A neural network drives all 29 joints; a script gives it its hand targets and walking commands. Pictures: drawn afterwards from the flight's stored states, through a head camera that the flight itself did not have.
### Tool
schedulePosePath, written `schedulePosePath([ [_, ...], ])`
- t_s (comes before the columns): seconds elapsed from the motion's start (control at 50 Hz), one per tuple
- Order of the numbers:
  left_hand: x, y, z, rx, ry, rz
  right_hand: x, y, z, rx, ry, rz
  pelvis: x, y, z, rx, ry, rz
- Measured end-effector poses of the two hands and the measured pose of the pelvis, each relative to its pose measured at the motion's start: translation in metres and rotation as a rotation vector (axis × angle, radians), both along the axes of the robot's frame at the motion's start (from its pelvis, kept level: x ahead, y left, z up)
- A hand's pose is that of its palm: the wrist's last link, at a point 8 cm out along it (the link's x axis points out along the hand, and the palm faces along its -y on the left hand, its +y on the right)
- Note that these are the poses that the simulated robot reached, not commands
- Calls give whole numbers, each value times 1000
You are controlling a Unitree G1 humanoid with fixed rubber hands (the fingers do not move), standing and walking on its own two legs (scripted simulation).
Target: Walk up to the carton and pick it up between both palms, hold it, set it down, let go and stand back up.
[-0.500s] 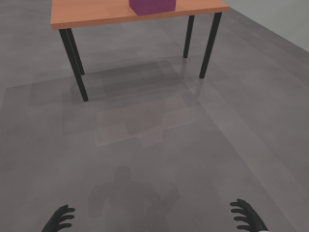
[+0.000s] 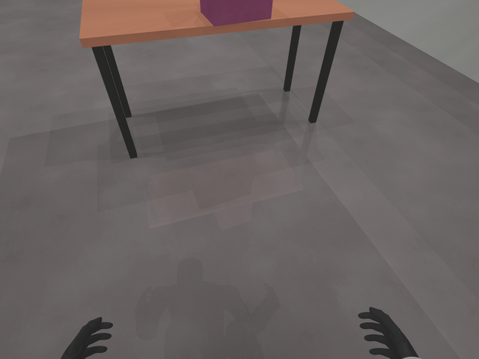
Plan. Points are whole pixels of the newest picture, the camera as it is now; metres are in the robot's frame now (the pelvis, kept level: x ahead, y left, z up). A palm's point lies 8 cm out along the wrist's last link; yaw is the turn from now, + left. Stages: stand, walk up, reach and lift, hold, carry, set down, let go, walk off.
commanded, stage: stand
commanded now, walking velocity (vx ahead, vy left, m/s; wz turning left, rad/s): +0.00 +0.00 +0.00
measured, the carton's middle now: out of the picture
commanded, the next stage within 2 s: walk up in 0.82 s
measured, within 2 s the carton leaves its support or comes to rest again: neither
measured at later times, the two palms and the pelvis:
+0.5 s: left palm out of the picture +0.14 +0.27 -0.07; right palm out of the picture +0.14 -0.27 -0.07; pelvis -0.01 +0.00 +0.00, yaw +0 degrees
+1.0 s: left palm out of the picture +0.13 +0.27 -0.08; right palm out of the picture +0.13 -0.27 -0.07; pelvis -0.01 +0.00 +0.00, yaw +0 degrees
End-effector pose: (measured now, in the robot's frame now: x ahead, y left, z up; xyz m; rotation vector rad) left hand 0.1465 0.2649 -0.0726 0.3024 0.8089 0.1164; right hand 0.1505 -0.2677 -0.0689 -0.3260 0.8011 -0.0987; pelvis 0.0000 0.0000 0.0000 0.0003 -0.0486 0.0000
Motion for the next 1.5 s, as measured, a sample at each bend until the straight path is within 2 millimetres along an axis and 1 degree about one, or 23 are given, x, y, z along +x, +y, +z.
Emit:
schedulePosePath([
  [0.46, -10, 4, -2, 9, 14, 5, -10, -5, -1, -12, 14, -4, -6, 0, 0, 0, -8, 0],
  [0.74, -11, 7, -4, 10, 28, 9, -13, -5, -3, -13, 29, -6, -6, 1, 0, -2, -7, 0],
  [1.04, -18, 10, -6, 9, 44, 15, -22, -6, -4, -16, 50, -14, -10, 3, 1, -4, -7, 0],
  [1.12, -28, 13, -2, -7, 72, 8, -27, -9, 4, -15, 69, -13, -1, 2, 9, -1, 16, 3],
  [1.18, -45, 24, -3, -4, 106, 21, -26, -11, 10, -44, 101, 3, 4, 6, 14, 5, 39, 18],
  [1.24, -71, 40, -9, 6, 170, 51, -15, -8, 12, -75, 109, 32, 11, 16, 13, 13, 27, 40],
  [1.28, -87, 52, -14, 5, 218, 79, -2, -1, 14, -86, 98, 48, 20, 27, 11, -4, 14, 49],
  [1.32, -94, 66, -21, -1, 259, 93, 10, 11, 19, -91, 83, 51, 31, 38, 9, -19, 7, 49],
  [1.34, -93, 73, -25, -5, 271, 94, 13, 16, 21, -99, 80, 49, 37, 44, 8, -26, 6, 49],
  [1.38, -78, 90, -39, -12, 268, 88, 14, 23, 20, -131, 83, 40, 50, 57, 0, -41, -2, 47],
  [1.42, -50, 104, -55, -15, 240, 75, 3, 27, 9, -174, 107, 14, 59, 70, -14, -43, -17, 47],
  [1.44, -34, 107, -57, -22, 214, 76, -5, 31, 7, -183, 140, 1, 63, 72, -15, -33, -29, 57],
  [1.5, 14, 108, -48, -49, 128, 56, -27, 42, 13, -184, 212, -49, 76, 77, -6, -28, -51, 63],
])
